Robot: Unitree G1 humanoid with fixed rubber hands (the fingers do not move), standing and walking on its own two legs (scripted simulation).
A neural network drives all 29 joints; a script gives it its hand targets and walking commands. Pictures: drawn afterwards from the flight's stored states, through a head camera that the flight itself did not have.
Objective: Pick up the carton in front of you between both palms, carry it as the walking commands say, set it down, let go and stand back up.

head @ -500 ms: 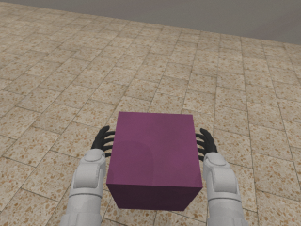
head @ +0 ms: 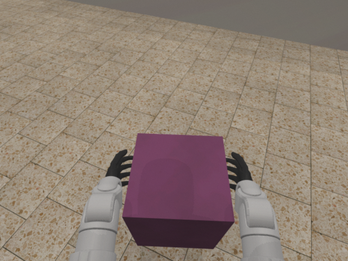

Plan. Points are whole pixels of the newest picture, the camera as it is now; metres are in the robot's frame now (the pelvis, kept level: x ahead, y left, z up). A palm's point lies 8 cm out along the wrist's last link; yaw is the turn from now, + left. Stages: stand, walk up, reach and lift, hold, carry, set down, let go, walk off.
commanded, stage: hold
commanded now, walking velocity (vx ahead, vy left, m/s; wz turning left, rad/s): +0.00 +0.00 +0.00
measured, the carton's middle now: (177, 194) +0.28 +0.01 -0.05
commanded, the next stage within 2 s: set down in 0.72 s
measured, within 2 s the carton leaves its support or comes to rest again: neither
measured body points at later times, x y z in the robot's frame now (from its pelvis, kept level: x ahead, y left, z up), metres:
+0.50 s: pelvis -0.02 -0.05 +0.00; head -0.06 -0.07 +0.44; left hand +0.27 +0.11 +0.03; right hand +0.28 -0.19 +0.03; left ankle -0.02 +0.10 -0.74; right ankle +0.06 -0.14 -0.74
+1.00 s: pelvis -0.01 -0.04 -0.01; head -0.02 -0.06 +0.44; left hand +0.31 +0.12 +0.02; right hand +0.32 -0.18 +0.01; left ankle -0.02 +0.10 -0.74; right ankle +0.06 -0.14 -0.74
